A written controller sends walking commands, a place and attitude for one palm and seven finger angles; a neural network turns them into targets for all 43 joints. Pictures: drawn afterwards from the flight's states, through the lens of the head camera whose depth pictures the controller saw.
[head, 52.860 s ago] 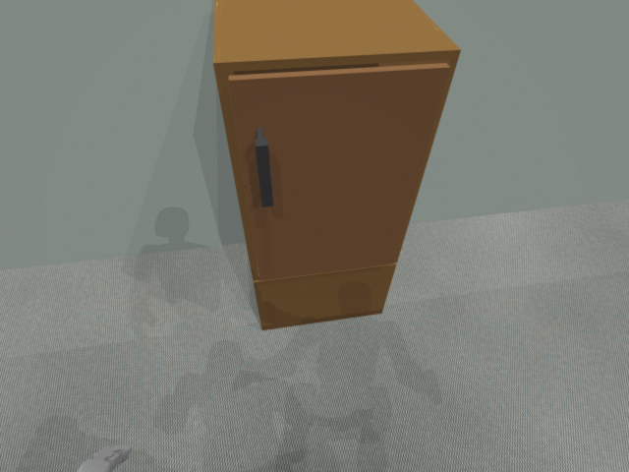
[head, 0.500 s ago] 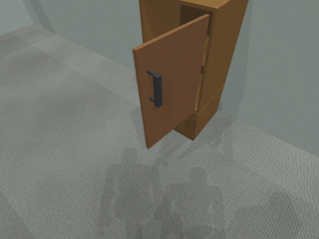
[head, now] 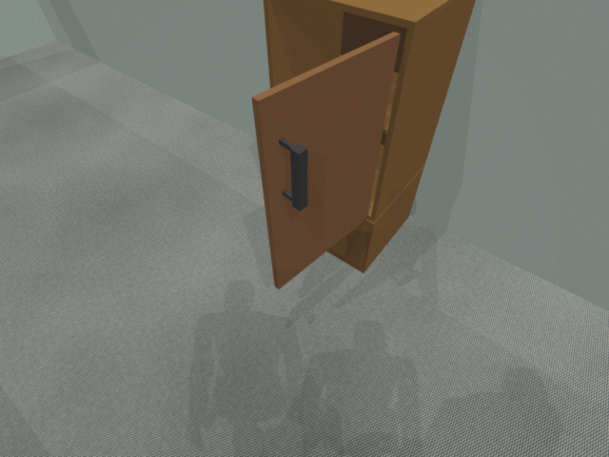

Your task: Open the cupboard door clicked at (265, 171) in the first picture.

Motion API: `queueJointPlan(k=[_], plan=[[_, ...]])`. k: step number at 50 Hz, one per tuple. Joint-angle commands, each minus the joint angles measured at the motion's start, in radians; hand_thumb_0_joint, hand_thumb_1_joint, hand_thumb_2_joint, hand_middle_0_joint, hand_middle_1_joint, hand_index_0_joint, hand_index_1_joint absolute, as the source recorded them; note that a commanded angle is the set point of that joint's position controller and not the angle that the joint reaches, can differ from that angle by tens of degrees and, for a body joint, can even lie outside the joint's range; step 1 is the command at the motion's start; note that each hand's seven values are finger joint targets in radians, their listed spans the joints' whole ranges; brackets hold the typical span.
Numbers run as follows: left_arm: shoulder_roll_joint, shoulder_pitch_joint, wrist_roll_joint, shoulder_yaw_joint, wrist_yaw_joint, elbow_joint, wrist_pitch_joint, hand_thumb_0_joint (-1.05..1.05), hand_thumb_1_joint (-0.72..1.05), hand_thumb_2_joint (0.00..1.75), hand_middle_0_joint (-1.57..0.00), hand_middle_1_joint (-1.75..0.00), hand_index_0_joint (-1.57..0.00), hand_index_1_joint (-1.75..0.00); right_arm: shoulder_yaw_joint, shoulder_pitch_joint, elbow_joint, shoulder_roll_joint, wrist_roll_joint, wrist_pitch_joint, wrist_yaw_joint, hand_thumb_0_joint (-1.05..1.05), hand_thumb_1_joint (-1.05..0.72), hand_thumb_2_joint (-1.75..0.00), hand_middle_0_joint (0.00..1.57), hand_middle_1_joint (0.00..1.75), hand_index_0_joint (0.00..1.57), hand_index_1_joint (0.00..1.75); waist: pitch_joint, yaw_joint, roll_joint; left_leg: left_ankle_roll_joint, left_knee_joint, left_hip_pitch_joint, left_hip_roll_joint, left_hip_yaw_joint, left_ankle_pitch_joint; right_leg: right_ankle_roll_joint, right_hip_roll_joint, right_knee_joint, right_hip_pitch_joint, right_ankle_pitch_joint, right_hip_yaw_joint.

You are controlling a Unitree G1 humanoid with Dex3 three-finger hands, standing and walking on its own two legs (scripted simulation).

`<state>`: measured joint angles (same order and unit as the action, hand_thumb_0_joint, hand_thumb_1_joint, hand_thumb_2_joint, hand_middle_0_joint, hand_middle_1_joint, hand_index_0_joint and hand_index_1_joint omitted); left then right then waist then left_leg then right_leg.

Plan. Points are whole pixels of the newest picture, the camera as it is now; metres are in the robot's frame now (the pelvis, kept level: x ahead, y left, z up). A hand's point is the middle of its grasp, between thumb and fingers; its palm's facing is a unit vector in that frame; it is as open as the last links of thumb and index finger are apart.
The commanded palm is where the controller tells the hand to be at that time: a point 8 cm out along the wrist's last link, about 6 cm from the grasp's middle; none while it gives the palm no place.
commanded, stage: look to check the result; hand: left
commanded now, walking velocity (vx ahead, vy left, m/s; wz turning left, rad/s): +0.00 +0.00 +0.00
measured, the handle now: (292, 174) +0.63 +0.06 -0.02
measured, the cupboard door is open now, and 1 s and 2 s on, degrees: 82 82 82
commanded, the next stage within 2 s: stand and wait in 0.46 s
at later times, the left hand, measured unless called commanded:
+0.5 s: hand out of the picture +0.01 +0.16 -0.17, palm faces +0.03 -0.98 -0.19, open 7.4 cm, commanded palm none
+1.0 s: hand out of the picture +0.02 +0.17 -0.17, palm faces +0.03 -0.97 -0.22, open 7.4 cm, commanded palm none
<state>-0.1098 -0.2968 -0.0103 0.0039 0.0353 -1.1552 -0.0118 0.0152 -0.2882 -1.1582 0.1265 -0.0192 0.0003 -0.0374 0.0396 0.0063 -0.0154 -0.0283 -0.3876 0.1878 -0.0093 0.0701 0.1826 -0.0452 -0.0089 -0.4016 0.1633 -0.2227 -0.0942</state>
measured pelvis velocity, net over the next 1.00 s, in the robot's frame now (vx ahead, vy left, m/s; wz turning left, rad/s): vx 0.02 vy -0.01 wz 0.01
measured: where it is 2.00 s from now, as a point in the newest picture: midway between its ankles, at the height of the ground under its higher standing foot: outside the picture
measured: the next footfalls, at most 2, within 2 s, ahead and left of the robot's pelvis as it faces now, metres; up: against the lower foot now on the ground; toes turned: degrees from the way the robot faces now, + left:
none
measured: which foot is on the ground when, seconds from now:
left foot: down 0.00-1.00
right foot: down 0.00-1.00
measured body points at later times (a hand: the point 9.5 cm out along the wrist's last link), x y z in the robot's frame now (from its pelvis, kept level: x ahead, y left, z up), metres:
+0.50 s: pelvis +0.01 -0.01 +0.00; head +0.03 -0.01 +0.45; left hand +0.01 +0.21 -0.16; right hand +0.01 -0.22 -0.17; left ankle +0.02 +0.10 -0.74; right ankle +0.00 -0.09 -0.74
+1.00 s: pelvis +0.02 -0.01 +0.00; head +0.04 -0.02 +0.45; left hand +0.02 +0.22 -0.15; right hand +0.03 -0.24 -0.16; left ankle +0.02 +0.10 -0.74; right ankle +0.00 -0.09 -0.74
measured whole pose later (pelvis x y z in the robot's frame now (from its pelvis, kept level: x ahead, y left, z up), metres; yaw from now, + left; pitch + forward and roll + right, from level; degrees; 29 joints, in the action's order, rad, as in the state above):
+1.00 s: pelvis +0.02 -0.01 +0.00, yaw +1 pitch -1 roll +0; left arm -0.17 -0.25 -0.01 0.01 0.03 -1.15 -0.02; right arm 0.02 -0.23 -1.16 0.18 -0.02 0.00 -0.04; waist 0.05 0.00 -0.01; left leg -0.01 -0.35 0.14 0.00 0.05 0.19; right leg -0.06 -0.03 -0.35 0.10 -0.23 -0.11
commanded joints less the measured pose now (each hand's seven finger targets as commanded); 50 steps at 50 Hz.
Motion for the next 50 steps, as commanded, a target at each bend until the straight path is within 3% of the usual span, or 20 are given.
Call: queueJointPlan(k=[1, 8, 14, 20, 50], plan=[[-0.104, -0.076, 0.003, 0.016, 0.005, 0.017, -0.011, 0.00, 0.90, 0.90, -0.20, -0.30, -0.20, -0.30, -0.015, -0.074, 0.016, 0.080, -0.001, -0.009, -0.003, 0.00, -0.90, -0.90, 0.20, 0.30, 0.20, 0.30, 0.026, 0.000, 0.009, -0.007, 0.078, -0.007, 0.110, -0.113, -0.068, -0.003, 0.124, 0.095, 0.026, 0.050, 0.124], [-0.110, -0.071, 0.002, 0.015, 0.005, 0.017, -0.010, 0.00, 0.90, 0.90, -0.20, -0.30, -0.20, -0.30, -0.014, -0.061, 0.013, 0.085, -0.001, -0.008, -0.002, 0.00, -0.90, -0.90, 0.20, 0.30, 0.20, 0.30, 0.049, 0.000, 0.014, -0.006, 0.082, -0.004, 0.110, -0.114, -0.066, -0.001, 0.123, 0.101, 0.029, 0.046, 0.124], [-0.120, -0.066, 0.003, 0.016, 0.005, 0.020, -0.014, 0.00, 0.90, 0.90, -0.20, -0.30, -0.20, -0.30, -0.015, -0.056, 0.010, 0.092, 0.000, -0.011, -0.002, 0.00, -0.90, -0.90, 0.20, 0.30, 0.20, 0.30, 0.019, -0.001, 0.026, -0.007, 0.077, -0.023, 0.111, -0.112, -0.105, 0.000, 0.128, 0.100, 0.002, 0.089, 0.125], [-0.127, -0.059, 0.003, 0.017, 0.005, 0.022, -0.015, 0.00, 0.90, 0.90, -0.20, -0.30, -0.20, -0.30, -0.015, -0.041, 0.008, 0.102, -0.001, -0.012, -0.003, 0.00, -0.90, -0.90, 0.20, 0.30, 0.20, 0.30, 0.033, -0.001, 0.002, -0.005, 0.080, -0.027, 0.111, -0.113, -0.119, -0.002, 0.129, 0.107, -0.002, 0.108, 0.126], [-0.190, -0.011, 0.004, 0.022, 0.000, 0.034, -0.022, 0.00, 0.90, 0.90, -0.20, -0.30, -0.20, -0.30, -0.021, 0.005, 0.019, 0.162, -0.001, -0.012, -0.002, 0.00, -0.90, -0.90, 0.20, 0.30, 0.20, 0.30, 0.013, -0.003, 0.023, 0.000, 0.082, -0.055, 0.115, -0.115, -0.135, 0.001, 0.137, 0.131, -0.041, 0.168, 0.125]])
